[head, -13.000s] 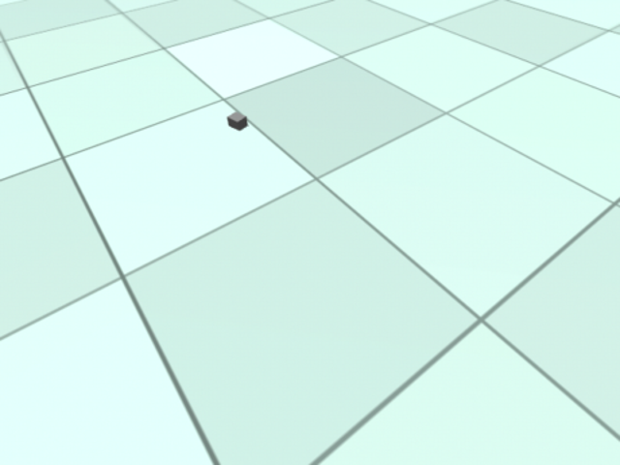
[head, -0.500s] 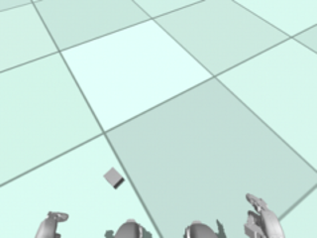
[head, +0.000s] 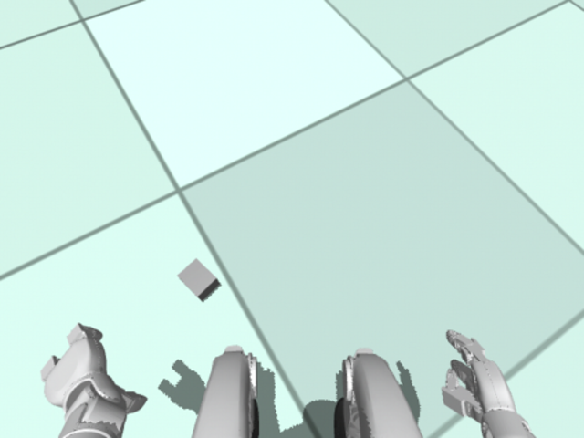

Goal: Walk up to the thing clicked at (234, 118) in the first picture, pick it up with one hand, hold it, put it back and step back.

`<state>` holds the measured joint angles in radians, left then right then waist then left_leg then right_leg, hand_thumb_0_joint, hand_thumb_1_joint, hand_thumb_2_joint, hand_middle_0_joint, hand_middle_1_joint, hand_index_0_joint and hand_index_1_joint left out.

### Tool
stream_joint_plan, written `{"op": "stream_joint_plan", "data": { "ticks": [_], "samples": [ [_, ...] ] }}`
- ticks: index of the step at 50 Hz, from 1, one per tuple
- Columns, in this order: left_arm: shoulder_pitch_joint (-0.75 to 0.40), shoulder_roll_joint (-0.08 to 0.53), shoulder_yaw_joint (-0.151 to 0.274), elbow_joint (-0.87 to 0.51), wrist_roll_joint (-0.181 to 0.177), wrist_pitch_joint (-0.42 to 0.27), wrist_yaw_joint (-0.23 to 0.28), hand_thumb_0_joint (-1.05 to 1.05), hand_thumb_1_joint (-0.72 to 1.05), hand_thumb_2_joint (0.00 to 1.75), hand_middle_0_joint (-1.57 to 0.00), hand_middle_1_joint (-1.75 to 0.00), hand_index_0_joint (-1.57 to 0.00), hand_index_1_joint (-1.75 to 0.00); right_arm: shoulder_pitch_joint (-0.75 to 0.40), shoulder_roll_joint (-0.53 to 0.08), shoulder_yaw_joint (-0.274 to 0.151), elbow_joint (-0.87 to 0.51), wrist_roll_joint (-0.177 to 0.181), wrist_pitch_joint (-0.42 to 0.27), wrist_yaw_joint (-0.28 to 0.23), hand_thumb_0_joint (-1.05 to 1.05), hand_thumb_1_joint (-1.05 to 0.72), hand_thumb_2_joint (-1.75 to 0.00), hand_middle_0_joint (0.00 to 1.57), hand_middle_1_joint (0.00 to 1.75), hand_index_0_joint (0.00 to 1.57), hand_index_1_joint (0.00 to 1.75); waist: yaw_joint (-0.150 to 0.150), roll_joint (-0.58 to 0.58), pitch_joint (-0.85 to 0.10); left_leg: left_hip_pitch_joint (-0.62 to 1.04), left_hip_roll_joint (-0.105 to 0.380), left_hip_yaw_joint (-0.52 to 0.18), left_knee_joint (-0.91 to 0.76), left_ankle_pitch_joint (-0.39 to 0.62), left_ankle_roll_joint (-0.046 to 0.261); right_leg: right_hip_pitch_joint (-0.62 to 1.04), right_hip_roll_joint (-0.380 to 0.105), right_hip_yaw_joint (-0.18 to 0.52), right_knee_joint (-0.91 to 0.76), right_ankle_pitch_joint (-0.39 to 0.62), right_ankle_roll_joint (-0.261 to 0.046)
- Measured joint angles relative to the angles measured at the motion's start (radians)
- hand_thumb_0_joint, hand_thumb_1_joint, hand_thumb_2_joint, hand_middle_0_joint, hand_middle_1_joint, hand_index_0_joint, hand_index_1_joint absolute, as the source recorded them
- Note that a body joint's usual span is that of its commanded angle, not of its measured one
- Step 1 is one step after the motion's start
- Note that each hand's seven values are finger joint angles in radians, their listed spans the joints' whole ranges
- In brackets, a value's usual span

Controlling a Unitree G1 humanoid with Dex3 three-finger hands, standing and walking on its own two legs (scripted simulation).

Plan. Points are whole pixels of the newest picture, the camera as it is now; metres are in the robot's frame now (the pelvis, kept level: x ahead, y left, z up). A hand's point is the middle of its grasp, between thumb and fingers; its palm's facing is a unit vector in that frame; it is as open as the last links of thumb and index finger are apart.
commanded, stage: rise first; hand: left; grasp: from above
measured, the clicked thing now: (199, 279) +0.48 +0.28 -0.57
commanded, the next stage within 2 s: none
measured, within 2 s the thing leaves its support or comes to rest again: neither
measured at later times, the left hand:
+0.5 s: hand (155, 316) +0.33 +0.31 -0.35, palm faces -0.21 -0.32 -0.92, open 14.2 cm
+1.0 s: hand (171, 296) +0.39 +0.30 -0.42, palm faces -0.26 -0.35 -0.90, open 14.3 cm
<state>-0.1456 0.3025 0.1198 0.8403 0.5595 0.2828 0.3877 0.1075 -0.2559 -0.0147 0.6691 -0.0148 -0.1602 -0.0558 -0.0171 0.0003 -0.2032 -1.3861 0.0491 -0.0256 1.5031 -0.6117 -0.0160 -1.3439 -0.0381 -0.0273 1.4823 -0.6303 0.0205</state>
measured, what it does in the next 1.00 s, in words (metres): lowers itself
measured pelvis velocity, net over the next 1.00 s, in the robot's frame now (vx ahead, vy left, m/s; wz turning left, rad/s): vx -0.06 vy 0.00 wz -0.10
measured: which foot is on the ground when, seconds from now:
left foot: down 0.00-1.00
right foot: down 0.00-1.00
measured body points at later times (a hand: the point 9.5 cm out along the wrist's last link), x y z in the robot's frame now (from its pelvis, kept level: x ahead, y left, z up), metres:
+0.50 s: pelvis -0.06 +0.00 -0.19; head +0.15 +0.02 +0.20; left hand +0.34 +0.32 -0.30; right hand +0.01 -0.26 -0.33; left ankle +0.04 +0.13 -0.57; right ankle +0.03 -0.14 -0.57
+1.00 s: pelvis -0.06 +0.00 -0.26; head +0.19 +0.01 +0.12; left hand +0.41 +0.31 -0.36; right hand -0.04 -0.27 -0.38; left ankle +0.04 +0.13 -0.57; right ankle +0.03 -0.14 -0.57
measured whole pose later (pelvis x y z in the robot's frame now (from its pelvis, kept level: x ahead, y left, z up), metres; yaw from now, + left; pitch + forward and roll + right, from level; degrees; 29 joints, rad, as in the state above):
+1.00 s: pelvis -0.06 +0.00 -0.26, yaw -5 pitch +35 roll -5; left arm -1.03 0.68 0.33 1.58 0.83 0.24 0.50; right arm 0.15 -0.30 0.03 0.86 -0.14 -0.28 0.24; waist -0.20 0.02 -0.04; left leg -2.30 0.06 -0.11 2.35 -0.67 -0.01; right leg -2.24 0.01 -0.03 2.30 -0.67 0.04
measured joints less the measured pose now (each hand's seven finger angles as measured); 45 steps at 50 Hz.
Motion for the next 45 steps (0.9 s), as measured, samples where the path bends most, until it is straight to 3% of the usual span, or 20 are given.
{"op": "stream_joint_plan", "data": {
  "ticks": [5,10,19,24,30,45],
  "samples": [
    [-0.179,0.013,0.007,0.113,0.076,0.005,0.105,0.00,-0.56,1.07,-0.10,-0.97,-0.08,-1.00,-0.047,-0.005,0.004,0.064,-0.019,0.005,0.022,0.01,-0.89,-0.90,0.21,0.30,0.20,0.30,-0.010,-0.002,-0.012,-0.205,0.008,-0.014,0.162,-0.019,-0.006,-0.206,0.009,-0.002,0.163,-0.020,-0.007],
    [-0.367,0.066,0.021,0.260,0.125,0.026,0.162,0.00,-0.58,1.09,-0.12,-0.99,-0.09,-1.03,-0.067,0.004,0.011,0.109,-0.046,0.004,0.048,0.01,-0.92,-0.90,0.21,0.30,0.20,0.30,-0.028,-0.001,0.000,-0.373,0.019,-0.036,0.300,-0.024,-0.011,-0.372,0.023,-0.012,0.296,-0.019,-0.016],
    [-0.598,0.167,0.066,0.483,0.152,0.052,0.209,0.00,-0.58,1.09,-0.13,-0.98,-0.10,-1.02,-0.046,0.023,0.017,0.183,-0.091,-0.035,0.122,0.01,-0.91,-0.90,0.21,0.30,0.20,0.30,-0.082,0.011,0.035,-0.610,0.020,-0.060,0.508,-0.024,-0.007,-0.602,0.032,-0.017,0.491,-0.013,-0.010],
    [-0.681,0.208,0.122,0.552,0.149,0.045,0.209,0.00,-0.59,1.11,-0.12,-0.97,-0.09,-1.01,-0.023,0.023,0.024,0.208,-0.102,-0.059,0.168,0.01,-0.90,-0.90,0.21,0.30,0.20,0.30,-0.112,0.017,0.066,-0.702,0.018,-0.068,0.608,-0.030,0.003,-0.687,0.035,-0.014,0.581,-0.015,0.002],
    [-0.749,0.248,0.174,0.602,0.150,0.030,0.174,0.00,-0.59,1.14,-0.11,-0.96,-0.07,-1.01,0.012,0.019,0.025,0.225,-0.099,-0.079,0.208,0.01,-0.89,-0.90,0.21,0.30,0.20,0.30,-0.140,0.024,0.089,-0.778,0.014,-0.070,0.693,-0.038,0.015,-0.753,0.035,-0.009,0.656,-0.023,0.014],
    [-0.871,0.358,0.193,0.725,0.245,-0.016,0.122,0.00,-0.59,1.13,-0.11,-0.94,-0.07,-0.99,0.048,-0.031,0.043,0.205,-0.112,-0.114,0.277,0.01,-0.89,-0.90,0.21,0.30,0.20,0.30,-0.179,0.027,0.132,-0.885,0.012,-0.073,0.813,-0.054,0.018,-0.863,0.041,0.002,0.780,-0.041,0.021]
  ]
}}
